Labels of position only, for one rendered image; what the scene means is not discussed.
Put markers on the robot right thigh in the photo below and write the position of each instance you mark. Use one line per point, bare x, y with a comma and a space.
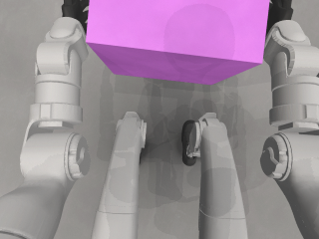
221, 212

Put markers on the left robot forearm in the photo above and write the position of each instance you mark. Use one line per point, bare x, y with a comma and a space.
58, 79

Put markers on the robot left hand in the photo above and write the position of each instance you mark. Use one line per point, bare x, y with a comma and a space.
74, 9

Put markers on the robot right upper arm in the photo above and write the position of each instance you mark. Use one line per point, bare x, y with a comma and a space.
292, 160

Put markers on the robot right hand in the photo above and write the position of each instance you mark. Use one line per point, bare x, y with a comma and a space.
279, 10

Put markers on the carton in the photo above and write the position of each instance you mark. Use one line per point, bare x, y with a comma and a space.
191, 41

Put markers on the robot left upper arm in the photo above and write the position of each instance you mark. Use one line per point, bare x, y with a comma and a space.
51, 162

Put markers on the right robot forearm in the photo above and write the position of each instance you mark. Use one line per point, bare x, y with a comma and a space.
294, 70

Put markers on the right robot shin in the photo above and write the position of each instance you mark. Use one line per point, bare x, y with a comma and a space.
190, 151

